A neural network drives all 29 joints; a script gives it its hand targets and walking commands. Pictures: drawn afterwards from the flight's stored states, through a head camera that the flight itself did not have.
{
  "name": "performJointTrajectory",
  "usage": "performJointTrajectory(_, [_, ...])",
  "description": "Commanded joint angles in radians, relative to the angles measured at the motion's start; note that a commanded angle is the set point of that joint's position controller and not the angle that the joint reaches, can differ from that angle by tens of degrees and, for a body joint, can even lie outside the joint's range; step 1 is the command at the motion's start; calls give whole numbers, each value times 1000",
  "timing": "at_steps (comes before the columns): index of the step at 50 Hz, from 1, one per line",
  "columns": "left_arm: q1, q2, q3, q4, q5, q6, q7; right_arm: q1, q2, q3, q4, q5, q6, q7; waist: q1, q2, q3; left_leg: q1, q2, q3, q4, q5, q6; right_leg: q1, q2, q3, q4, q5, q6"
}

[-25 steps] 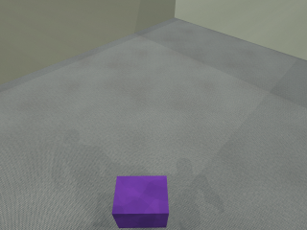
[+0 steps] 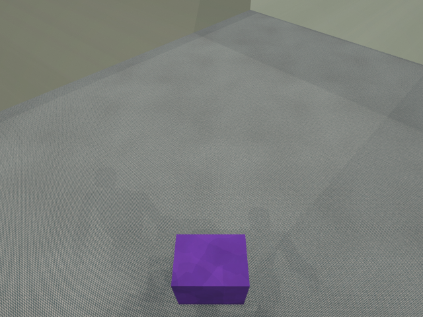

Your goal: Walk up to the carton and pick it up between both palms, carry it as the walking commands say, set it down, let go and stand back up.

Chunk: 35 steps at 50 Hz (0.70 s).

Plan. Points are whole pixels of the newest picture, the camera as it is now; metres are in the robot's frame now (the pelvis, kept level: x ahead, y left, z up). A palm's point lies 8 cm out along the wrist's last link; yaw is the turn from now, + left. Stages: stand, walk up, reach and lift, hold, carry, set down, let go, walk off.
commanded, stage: walk up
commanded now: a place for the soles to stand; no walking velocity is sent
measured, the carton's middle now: (210, 270) +0.43 +0.01 -0.64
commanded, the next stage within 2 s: none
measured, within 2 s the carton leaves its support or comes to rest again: neither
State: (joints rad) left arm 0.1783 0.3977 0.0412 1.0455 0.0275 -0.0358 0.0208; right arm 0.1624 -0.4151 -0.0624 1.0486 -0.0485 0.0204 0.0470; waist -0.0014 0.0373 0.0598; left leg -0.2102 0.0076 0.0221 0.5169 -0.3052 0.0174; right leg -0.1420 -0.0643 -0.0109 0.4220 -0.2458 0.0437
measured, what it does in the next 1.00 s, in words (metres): steps on the spot: right foot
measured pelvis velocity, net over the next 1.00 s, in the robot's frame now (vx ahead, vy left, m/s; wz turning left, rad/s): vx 0.08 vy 0.06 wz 0.01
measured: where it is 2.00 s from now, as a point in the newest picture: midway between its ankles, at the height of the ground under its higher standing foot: outside the picture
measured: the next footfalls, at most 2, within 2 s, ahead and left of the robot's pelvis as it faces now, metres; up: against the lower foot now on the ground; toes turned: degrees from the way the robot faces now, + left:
right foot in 0.32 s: +0.14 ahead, -0.11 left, +0.00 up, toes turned +9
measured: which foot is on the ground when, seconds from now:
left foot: down 0.00-1.00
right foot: down 0.00-0.02, up 0.04-0.30, down 0.32-1.00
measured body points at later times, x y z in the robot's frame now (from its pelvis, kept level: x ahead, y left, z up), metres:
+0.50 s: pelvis +0.07 +0.05 +0.00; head +0.08 +0.05 +0.45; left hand +0.20 +0.35 -0.12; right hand +0.14 -0.24 -0.13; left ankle +0.01 +0.10 -0.74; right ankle +0.11 -0.07 -0.74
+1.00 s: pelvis +0.08 +0.06 +0.00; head +0.10 +0.07 +0.45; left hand +0.19 +0.37 -0.12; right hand +0.18 -0.24 -0.12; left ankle +0.01 +0.10 -0.74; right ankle +0.11 -0.07 -0.74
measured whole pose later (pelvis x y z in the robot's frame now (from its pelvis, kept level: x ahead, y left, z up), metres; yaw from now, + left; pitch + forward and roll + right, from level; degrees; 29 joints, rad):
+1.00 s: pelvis +0.08 +0.06 +0.00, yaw +1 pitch -3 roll -1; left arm 0.08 0.38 0.00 1.02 0.01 0.01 0.01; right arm 0.12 -0.32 -0.05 0.99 -0.01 0.01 -0.02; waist 0.00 0.01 0.08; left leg 0.01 -0.09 0.03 0.34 -0.31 0.07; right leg -0.17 -0.05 -0.11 0.39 -0.17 0.01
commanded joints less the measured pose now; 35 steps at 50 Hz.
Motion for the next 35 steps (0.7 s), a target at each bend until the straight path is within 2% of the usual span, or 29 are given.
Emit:
performJointTrajectory(1, [-76, 198, 22, -112, -22, 8, 22, 28, -274, -70, -102, 1, -32, -18, -64, 94, 1, 200, 271, -320, -286, 132, 137, -350, 43, -8, 348, -349, -64])
performJointTrajectory(2, [-37, 219, 38, -98, -21, 8, 21, 33, -243, -76, -100, -4, -25, -18, -53, 106, 6, 145, 270, -317, -269, 92, 193, -313, 29, 7, 403, -368, -58])
performJointTrajectory(3, [-37, 208, 32, -108, -27, 1, 17, 45, -219, -71, -110, -13, -20, -19, -42, 115, 33, 131, 263, -278, -281, 50, 210, -326, 16, -15, 372, -345, -64])
performJointTrajectory(4, [-42, 217, 35, -115, -28, -7, 13, 44, -186, -61, -122, -20, -15, -21, -61, 130, 78, 144, 224, -235, -271, 70, 202, -385, 23, -31, 329, -335, -66])
performJointTrajectory(8, [36, 156, 34, -121, -31, -19, 13, 35, -189, -56, -152, 17, -21, -25, -11, 117, -41, 243, 191, -111, -132, 532, 157, -232, 47, -57, 192, -90, -72])
performJointTrajectory(9, [26, 150, 29, -114, -26, -13, 13, 37, -194, -59, -154, 22, -15, -26, -16, 95, -91, 245, 180, -98, -102, 556, 136, -172, 70, -84, 138, -43, -70])
performJointTrajectory(11, [33, 152, 23, -112, -18, -5, 16, 0, -166, -42, -180, 52, -3, -33, 12, 50, -105, 120, 185, -82, -71, 526, 87, -1, 65, -85, 9, 153, -93])
performJointTrajectory(12, [44, 188, 34, -109, -7, -2, 17, 6, -142, -29, -192, 59, -9, -34, 18, -16, -105, 28, 188, -89, -69, 503, 47, 82, 28, -30, 2, 217, -118])
performJointTrajectory(13, [44, 213, 37, -121, -10, -5, 24, -36, -124, -16, -212, 67, -10, -37, 44, -87, -121, -22, 127, -48, 4, 381, 11, 121, -101, 121, -39, 239, -167])
performJointTrajectory(14, [7, 241, 42, -128, -14, 0, 19, -12, -108, -18, -196, 67, -7, -41, 13, -112, -145, 0, 42, -36, 33, 73, -8, 47, -208, 266, -81, 131, -232])
performJointTrajectory(15, [-52, 246, 28, -153, -12, 5, 17, 13, -116, -14, -180, 70, -3, -46, -5, -141, -89, 28, 23, -54, 11, -62, 2, -32, -245, 325, -115, 26, -261])
performJointTrajectory(16, [-100, 234, 8, -150, -13, 3, 14, 31, -108, -22, -157, 54, -4, -45, -28, -141, -41, 61, 25, -79, -52, -95, 21, -88, -239, 280, -125, -4, -254])
performJointTrajectory(17, [-138, 231, 12, -152, -13, 8, 7, 78, -128, -25, -135, 41, -3, -41, -43, -177, -26, 73, 34, -79, -140, -103, 13, -103, -202, 229, -119, -74, -221])
performJointTrajectory(18, [-136, 184, 5, -152, -20, 11, 0, 72, -132, -24, -112, 28, -6, -41, -43, -155, 24, 83, 76, -115, -235, -45, 19, -144, -163, 190, -88, -37, -174])
performJointTrajectory(19, [-111, 171, 0, -135, -27, 10, -8, 38, -158, -22, -114, 28, -16, -41, -20, -109, 41, 61, 119, -172, -274, 11, 16, -144, -109, 148, -71, 13, -120])
performJointTrajectory(20, [-93, 159, -7, -123, -33, 10, -14, -7, -158, -22, -117, 38, -27, -41, 3, -72, 46, 47, 137, -181, -281, 112, 14, -94, -74, 101, -46, 113, -93])
performJointTrajectory(21, [-73, 178, -4, -102, -33, 7, -11, -34, -165, -20, -105, 37, -36, -43, 27, -58, 46, 28, 142, -151, -235, 277, -1, -36, -63, 80, -13, 234, -89])
performJointTrajectory(22, [-83, 175, -4, -102, -34, 6, -10, -20, -153, -15, -112, 36, -41, -48, 20, -81, -8, 86, 143, -120, -237, 438, -24, -6, -70, 61, 1, 312, -98])
performJointTrajectory(23, [-112, 185, -3, -101, -35, 11, -9, 27, -171, -24, -91, 36, -44, -52, 5, -36, -17, 118, 147, -106, -207, 645, -70, -1, -62, 42, 23, 400, -110])
performJointTrajectory(24, [-113, 175, -3, -104, -38, 11, -10, 27, -167, -26, -94, 38, -44, -62, 3, -12, -20, 159, 160, -110, -214, 776, -102, -11, -64, 25, 48, 452, -115])
performJointTrajectory(25, [-118, 167, -5, -113, -41, 18, -11, 40, -157, -29, -80, 40, -47, -65, 1, 14, -55, 187, 165, -98, -197, 857, -120, -5, -47, 12, 38, 414, -118])
performJointTrajectory(27, [-111, 164, -11, -107, -38, 28, -11, 5, -164, -33, -98, 51, -41, -67, 2, 83, -85, 185, 150, -74, -177, 870, -108, 38, -47, 1, 30, 370, -123])
performJointTrajectory(28, [-97, 150, -15, -91, -36, 28, -10, -3, -149, -32, -105, 48, -40, -68, 10, 110, -131, 214, 131, -47, -177, 802, -87, 50, -56, 2, 12, 389, -119])
performJointTrajectory(29, [-94, 151, -16, -91, -32, 28, -8, 0, -128, -34, -108, 53, -37, -71, -5, 67, -163, 232, 130, -43, -169, 766, -95, 67, -61, 2, 23, 413, -133])
performJointTrajectory(31, [-102, 148, -16, -96, -24, 29, -6, -25, -111, -35, -117, 49, -35, -70, 1, 25, -157, 199, 127, -31, -180, 665, -70, 87, -69, -13, 24, 433, -127])
performJointTrajectory(32, [-122, 146, -17, -98, -23, 26, -3, -4, -98, -30, -112, 54, -34, -69, -15, 11, -188, 214, 126, -46, -189, 650, -68, 104, -80, 8, 23, 430, -126])
performJointTrajectory(33, [-118, 144, -7, -105, -23, 27, -3, -26, -115, -34, -109, 49, -35, -69, -11, 37, -187, 221, 127, -39, -175, 637, -73, 96, -79, 0, -7, 418, -121])
performJointTrajectory(34, [-122, 139, -5, -96, -22, 25, -1, -33, -113, -39, -103, 50, -35, -71, -11, 23, -164, 218, 125, -45, -183, 675, -70, 91, -76, -10, 10, 443, -117])
performJointTrajectory(35, [-153, 138, -12, -116, -22, 28, -7, -13, -119, -35, -114, 39, -33, -68, -27, 62, -155, 194, 134, -55, -199, 677, -83, 77, -85, 15, -6, 405, -127])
